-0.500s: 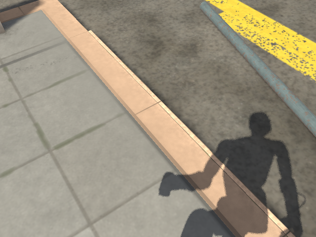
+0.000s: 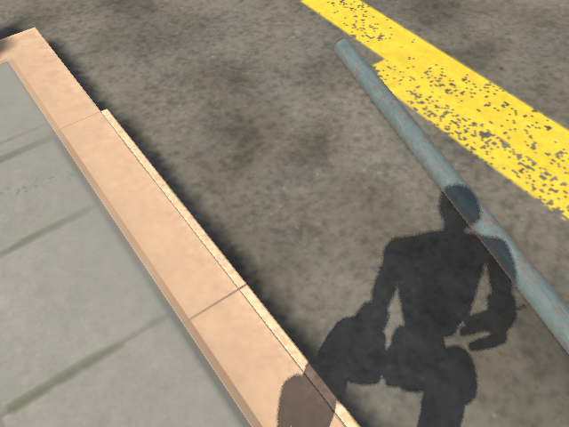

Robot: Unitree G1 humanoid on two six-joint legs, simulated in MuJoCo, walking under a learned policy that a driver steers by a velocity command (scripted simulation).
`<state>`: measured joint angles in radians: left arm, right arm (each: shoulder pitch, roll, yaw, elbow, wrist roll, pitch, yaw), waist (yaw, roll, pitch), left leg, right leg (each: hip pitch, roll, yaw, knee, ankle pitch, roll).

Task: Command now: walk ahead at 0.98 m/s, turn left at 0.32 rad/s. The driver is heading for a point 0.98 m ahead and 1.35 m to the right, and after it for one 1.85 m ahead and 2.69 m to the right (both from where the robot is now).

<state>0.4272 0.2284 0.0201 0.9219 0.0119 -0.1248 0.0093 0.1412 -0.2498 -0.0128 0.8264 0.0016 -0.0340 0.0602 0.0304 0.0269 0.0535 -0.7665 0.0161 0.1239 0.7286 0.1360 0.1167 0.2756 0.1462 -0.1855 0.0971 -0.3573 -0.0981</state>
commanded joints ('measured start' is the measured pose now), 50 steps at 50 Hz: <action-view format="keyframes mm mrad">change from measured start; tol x64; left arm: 1 -28 202 34 -35 -3 -3 52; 50 -171 126 51 -174 19 70 -28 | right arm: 1 110 -123 -28 -18 -12 -1 -9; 50 147 -110 -53 -105 -61 -43 -73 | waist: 1 -136 -156 -54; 50 -94 48 -107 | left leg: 1 436 -130 68 -61 -44 31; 8 744 324 -685 -535 -828 194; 26 899 191 158 219 711 -110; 29 -72 -53 7 1336 -820 -113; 40 572 76 -124 0 87 -167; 50 790 368 -648 -465 -808 -5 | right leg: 1 -180 -310 -10 206 1613 118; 3 -238 -329 36 700 1603 76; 5 -794 -16 199 1580 -161 -39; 24 -798 -93 -27 338 791 -85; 30 451 -352 566 586 964 -411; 37 -933 -205 621 -5 204 -250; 44 -458 -100 532 555 817 -79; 50 -1106 -169 252 1407 55 -32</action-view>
